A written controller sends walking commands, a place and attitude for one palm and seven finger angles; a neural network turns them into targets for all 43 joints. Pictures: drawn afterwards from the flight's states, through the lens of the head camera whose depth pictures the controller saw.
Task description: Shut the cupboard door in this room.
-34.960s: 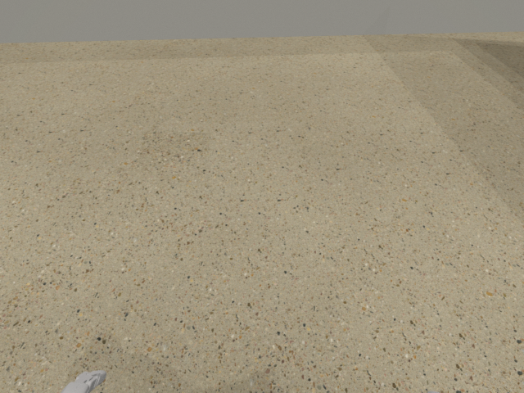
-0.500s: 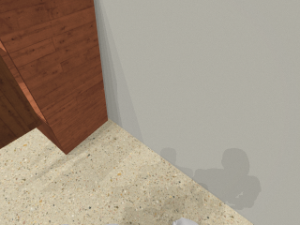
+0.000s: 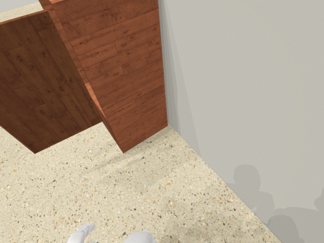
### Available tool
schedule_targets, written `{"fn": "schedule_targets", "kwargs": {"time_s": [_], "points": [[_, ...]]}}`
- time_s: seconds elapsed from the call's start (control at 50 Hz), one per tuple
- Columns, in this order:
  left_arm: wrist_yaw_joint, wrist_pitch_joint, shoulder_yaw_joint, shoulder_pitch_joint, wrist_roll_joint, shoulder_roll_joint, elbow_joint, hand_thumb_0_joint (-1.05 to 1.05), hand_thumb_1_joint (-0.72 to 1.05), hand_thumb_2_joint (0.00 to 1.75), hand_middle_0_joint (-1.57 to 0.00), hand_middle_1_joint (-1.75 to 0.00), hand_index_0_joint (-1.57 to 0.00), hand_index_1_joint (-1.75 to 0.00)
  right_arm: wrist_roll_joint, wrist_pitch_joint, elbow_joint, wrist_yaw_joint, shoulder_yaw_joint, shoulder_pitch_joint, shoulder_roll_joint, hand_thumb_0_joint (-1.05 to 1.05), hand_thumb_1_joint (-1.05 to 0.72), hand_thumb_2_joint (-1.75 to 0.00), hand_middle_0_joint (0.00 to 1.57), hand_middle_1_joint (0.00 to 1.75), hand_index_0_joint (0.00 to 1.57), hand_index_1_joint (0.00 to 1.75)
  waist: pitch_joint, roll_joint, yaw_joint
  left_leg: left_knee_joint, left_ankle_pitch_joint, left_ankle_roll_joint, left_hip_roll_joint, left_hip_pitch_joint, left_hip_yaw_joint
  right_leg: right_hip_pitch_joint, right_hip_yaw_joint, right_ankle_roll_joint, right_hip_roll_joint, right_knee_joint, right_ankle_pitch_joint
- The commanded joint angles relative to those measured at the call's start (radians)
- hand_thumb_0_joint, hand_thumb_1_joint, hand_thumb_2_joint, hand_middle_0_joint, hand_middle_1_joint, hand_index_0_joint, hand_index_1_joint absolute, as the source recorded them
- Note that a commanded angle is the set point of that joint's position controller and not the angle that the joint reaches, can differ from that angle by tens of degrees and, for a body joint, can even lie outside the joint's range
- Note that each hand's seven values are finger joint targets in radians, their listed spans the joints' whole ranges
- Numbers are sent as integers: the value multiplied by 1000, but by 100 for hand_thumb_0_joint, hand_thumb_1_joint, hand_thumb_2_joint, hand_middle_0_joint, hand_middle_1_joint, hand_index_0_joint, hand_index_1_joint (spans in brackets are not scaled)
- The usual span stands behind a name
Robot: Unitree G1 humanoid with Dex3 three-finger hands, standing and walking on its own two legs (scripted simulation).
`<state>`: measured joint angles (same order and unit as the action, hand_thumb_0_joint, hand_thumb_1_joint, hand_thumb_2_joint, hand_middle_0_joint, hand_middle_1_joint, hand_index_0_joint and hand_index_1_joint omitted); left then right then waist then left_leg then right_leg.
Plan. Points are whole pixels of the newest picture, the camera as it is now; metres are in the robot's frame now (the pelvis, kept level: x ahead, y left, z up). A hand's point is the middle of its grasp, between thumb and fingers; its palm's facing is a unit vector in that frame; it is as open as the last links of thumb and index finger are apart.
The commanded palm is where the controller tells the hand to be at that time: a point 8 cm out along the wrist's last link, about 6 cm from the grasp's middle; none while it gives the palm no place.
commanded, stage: turn to face it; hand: left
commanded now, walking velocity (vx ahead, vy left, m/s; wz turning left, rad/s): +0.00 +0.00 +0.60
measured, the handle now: out of the picture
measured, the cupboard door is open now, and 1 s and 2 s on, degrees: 86 86 86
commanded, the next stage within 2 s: take the last steps up to it in 0.84 s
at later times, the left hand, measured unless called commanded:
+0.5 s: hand out of the picture -0.04 +0.27 -0.18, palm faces +0.33 -0.90 -0.28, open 7.4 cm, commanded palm none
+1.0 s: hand out of the picture +0.02 +0.20 -0.14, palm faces +0.45 -0.85 -0.28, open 7.3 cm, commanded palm none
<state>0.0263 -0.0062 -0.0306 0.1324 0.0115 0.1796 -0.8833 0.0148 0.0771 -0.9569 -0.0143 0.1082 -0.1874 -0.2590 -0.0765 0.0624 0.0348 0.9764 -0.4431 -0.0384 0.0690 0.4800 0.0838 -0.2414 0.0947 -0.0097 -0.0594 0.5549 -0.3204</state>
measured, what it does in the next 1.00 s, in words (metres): steps on the spot, turning left: left foot, then right foot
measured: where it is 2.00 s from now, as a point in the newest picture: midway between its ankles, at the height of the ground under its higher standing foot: outside the picture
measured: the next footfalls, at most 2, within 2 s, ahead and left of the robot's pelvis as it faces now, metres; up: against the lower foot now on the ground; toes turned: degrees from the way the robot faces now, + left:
left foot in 0.36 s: -0.01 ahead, +0.15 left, +0.00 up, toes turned +19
right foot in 0.82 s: +0.11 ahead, -0.07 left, +0.00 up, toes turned +19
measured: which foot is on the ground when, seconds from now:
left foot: up 0.00-0.34, down 0.36-0.84, up 0.86-1.00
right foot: down 0.00-0.36, up 0.38-0.80, down 0.82-1.00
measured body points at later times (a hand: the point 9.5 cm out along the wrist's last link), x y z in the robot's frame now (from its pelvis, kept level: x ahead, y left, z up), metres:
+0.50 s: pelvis +0.00 +0.04 +0.00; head +0.05 +0.09 +0.44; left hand -0.05 +0.32 -0.16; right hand +0.19 -0.16 -0.13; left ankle -0.04 +0.14 -0.73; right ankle +0.00 -0.11 -0.66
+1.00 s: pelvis +0.02 -0.01 +0.01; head +0.07 -0.03 +0.45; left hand -0.01 +0.24 -0.12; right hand +0.17 -0.22 -0.17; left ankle -0.08 +0.12 -0.65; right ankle +0.07 -0.08 -0.73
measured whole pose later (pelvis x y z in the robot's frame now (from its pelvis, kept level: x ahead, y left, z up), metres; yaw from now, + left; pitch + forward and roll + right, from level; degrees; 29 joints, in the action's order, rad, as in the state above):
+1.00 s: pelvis +0.02 -0.01 +0.01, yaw +28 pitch -1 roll +2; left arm 0.02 0.00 -0.02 0.18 0.01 0.15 -0.94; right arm 0.01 0.07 -1.02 -0.01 0.09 -0.21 -0.25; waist -0.08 0.06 0.02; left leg 1.12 -0.41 -0.05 0.01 0.43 0.05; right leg -0.22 0.14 -0.04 -0.07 0.51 -0.27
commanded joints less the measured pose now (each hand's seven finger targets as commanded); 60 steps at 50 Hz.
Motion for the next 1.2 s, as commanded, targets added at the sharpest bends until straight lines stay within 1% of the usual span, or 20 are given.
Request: {"fn": "schedule_targets", "kwargs": {"time_s": [0.0, 0.22, 0.26, 0.3, 0.32, 0.34, 0.36, 0.4, 0.48, 0.68, 0.76, 0.78, 0.8, 0.82, 0.84, 0.86, 0.88, 0.94, 1.04, 1.18], "points": [[8, 21, -46, -5, 2, 179, 68, 0, 90, 90, -20, -30, -20, -30, 8, -13, 68, -13, 13, -6, -69, 0, -90, -90, 20, 30, 20, 30, 20, -241, -6, 279, 76, -33, -81, 110, -28, 53, -113, -77, -261, -233, 346], [3, 8, -74, 167, 16, 258, 14, 0, 90, 90, -20, -30, -20, -30, -5, -28, 115, -15, -28, 148, -41, 0, -90, -90, 20, 30, 20, 30, 97, -305, -100, -207, -12, -31, -91, -43, -172, 241, 10, -98, -312, -104, 658], [1, 4, -79, 158, 15, 267, 15, 0, 90, 90, -20, -30, -20, -30, -5, -36, 111, -13, -29, 119, -49, 0, -90, -90, 20, 30, 20, 30, 120, -298, -86, -318, 40, -17, -79, -115, -199, 229, 34, -76, -313, -59, 663], [-3, 1, -82, 130, 3, 267, 15, 0, 90, 90, -20, -30, -20, -30, 0, -48, 93, -11, -20, 39, -84, 0, -90, -90, 20, 30, 20, 30, 166, -223, -28, -535, 254, 4, -77, -309, -204, 142, 95, -11, -288, 89, 588], [-8, -1, -76, 123, -2, 231, 31, 0, 90, 90, -20, -30, -20, -30, 5, -59, 82, -7, 0, -29, -168, 0, -90, -90, 20, 30, 20, 30, 225, -22, 14, -599, 490, 59, -213, -514, -29, -43, 122, 46, -219, 290, 362], [-16, -3, -50, 75, -9, 154, 74, 0, 90, 90, -20, -30, -20, -30, 4, -62, 71, 2, 30, -104, -278, 0, -90, -90, 20, 30, 20, 30, 242, 262, 61, -583, 984, 202, -473, -631, 300, -323, 87, 107, -83, 491, -326], [-6, -17, -46, 29, -1, 168, 87, 0, 90, 90, -20, -30, -20, -30, -6, -52, 44, 8, 24, -146, -277, 0, -90, -90, 20, 30, 20, 30, 247, 175, 67, -553, 1098, 270, -507, -604, 235, -327, -15, 93, -90, 556, -372], [-2, -24, -49, 3, -2, 165, 55, 0, 90, 90, -20, -30, -20, -30, 1, -58, 53, 27, 11, -60, -210, 0, -90, -90, 20, 30, 20, 30, 169, 201, 36, -561, 1021, 247, -404, -533, 162, -351, -53, 99, -94, 598, -262], [-15, -24, -49, 47, -4, 166, 11, 0, 90, 90, -20, -30, -20, -30, 1, -68, 73, 32, -11, 11, -157, 0, -90, -90, 20, 30, 20, 30, 138, 93, -16, -571, 939, 189, -302, -487, 64, -314, -58, 109, -59, 574, -118], [-8, -23, -30, -7, -8, 132, 28, 0, 90, 90, -20, -30, -20, -30, 8, -62, 60, 28, -9, -12, -145, 0, -90, -90, 20, 30, 20, 30, 91, 111, -12, -591, 760, 207, -293, -356, 162, -157, -42, 107, -8, 257, -112], [-5, 0, -34, 83, -11, 136, -3, 0, 90, 90, -20, -30, -20, -30, 2, -61, 54, 27, -10, 17, -127, 0, -90, -90, 20, 30, 20, 30, 110, 85, -59, -516, 645, 151, -243, -257, 169, 60, -22, 87, 13, -52, 91], [-2, 11, -38, 109, -7, 163, -11, 0, 90, 90, -20, -30, -20, -30, -4, -63, 51, 23, -14, 5, -100, 0, -90, -90, 20, 30, 20, 30, 125, 14, -70, -455, 510, 106, -197, -183, 144, 169, -62, 76, -34, -159, 196], [7, 23, -53, 147, 10, 242, -19, 0, 90, 90, -20, -30, -20, -30, -14, -65, 57, 18, -22, -17, -38, 0, -90, -90, 20, 30, 20, 30, 171, -221, -78, -270, 213, 35, -80, -41, 12, 296, -279, 8, -255, -209, 349], [6, 25, -60, 164, 11, 299, -12, 0, 90, 90, -20, -30, -20, -30, -14, -55, 85, 20, -23, 8, -32, 0, -90, -90, 20, 30, 20, 30, 139, -327, -91, -71, -176, 7, -15, 6, -31, 217, -409, -113, -438, -233, 547], [9, 22, -51, 152, 3, 269, -9, 0, 90, 90, -20, -30, -20, -30, -8, -40, 72, 25, -16, 9, -55, 0, -90, -90, 20, 30, 20, 30, 123, -227, -83, 48, -172, 11, -47, -22, 19, 134, -352, -157, -419, -233, 539], [13, 26, -56, 101, 4, 236, -6, 0, 90, 90, -20, -30, -20, -30, -2, -31, 47, 23, -13, -12, -56, 0, -90, -90, 20, 30, 20, 30, 104, -288, -60, 121, -123, 10, -66, -10, 32, 83, -324, -148, -371, -254, 447], [11, 22, -48, 64, 0, 214, 4, 0, 90, 90, -20, -30, -20, -30, -1, -25, 24, 17, -9, -16, -60, 0, -90, -90, 20, 30, 20, 30, 72, -229, -46, 188, -58, 2, -67, -5, 12, 67, -273, -131, -319, -257, 383], [6, 31, -39, 57, 0, 169, 2, 0, 90, 90, -20, -30, -20, -30, 2, -24, -11, 6, -14, -57, -37, 0, -90, -90, 20, 30, 20, 30, 75, -211, -31, 208, 72, -14, -85, -1, -18, 79, -146, -80, -243, -263, 319], [0, 48, -46, 176, 7, 154, -52, 0, 90, 90, -20, -30, -20, -30, 14, -33, -11, -8, -16, -6, -35, 0, -90, -90, 20, 30, 20, 30, 22, -209, -77, 133, 138, -28, -132, 67, -55, 114, -194, -73, -270, -375, -74], [-9, 62, -51, 285, 20, 172, -133, 0, 90, 90, -20, -30, -20, -30, 8, -61, 11, -19, -37, 78, 6, 0, -90, -90, 20, 30, 20, 30, 9, -208, -115, -191, 65, -13, -146, 16, -127, 163, -187, -114, -302, -403, -102]]}}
